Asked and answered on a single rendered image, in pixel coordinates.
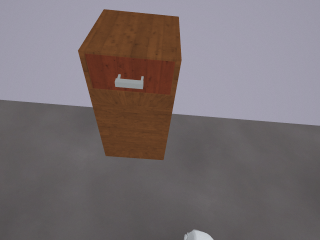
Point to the right robot thigh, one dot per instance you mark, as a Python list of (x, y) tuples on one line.
[(197, 235)]

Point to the handle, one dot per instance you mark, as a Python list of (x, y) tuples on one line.
[(129, 83)]

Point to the drawer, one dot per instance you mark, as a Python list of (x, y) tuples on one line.
[(104, 69)]

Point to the cabinet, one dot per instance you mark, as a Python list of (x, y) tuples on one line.
[(133, 124)]

